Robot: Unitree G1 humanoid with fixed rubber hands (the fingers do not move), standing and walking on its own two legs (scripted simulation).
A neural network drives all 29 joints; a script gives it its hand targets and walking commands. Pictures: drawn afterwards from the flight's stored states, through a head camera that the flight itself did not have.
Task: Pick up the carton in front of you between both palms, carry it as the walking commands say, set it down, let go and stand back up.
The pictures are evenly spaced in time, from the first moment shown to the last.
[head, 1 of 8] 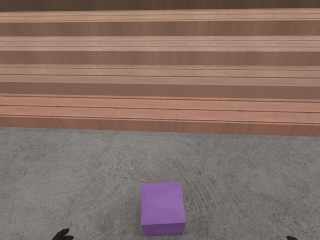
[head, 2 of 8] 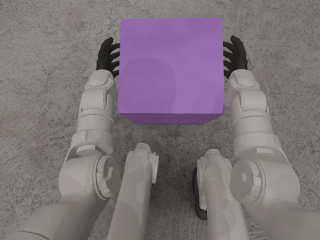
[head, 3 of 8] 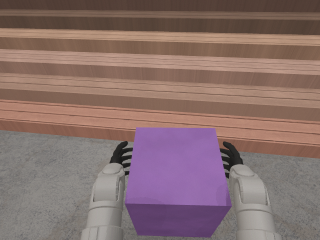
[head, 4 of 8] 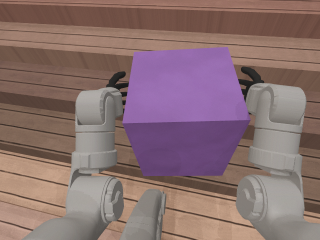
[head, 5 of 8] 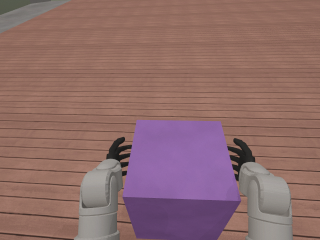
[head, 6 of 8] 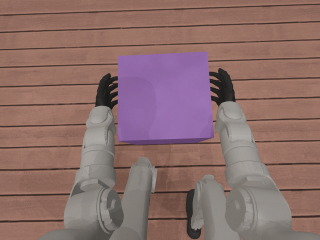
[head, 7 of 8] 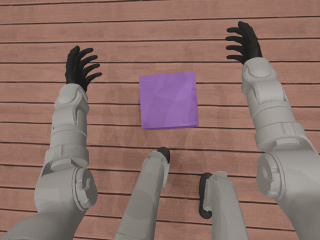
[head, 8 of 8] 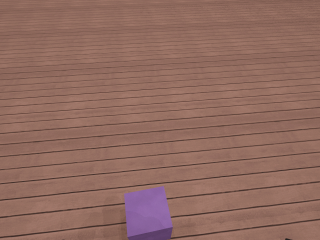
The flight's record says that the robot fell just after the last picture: no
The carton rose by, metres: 1.84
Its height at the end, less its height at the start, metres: +1.07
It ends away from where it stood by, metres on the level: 4.07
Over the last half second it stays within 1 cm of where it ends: yes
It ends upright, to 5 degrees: yes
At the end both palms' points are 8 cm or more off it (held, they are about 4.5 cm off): yes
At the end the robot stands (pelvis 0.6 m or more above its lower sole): yes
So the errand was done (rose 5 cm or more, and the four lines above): yes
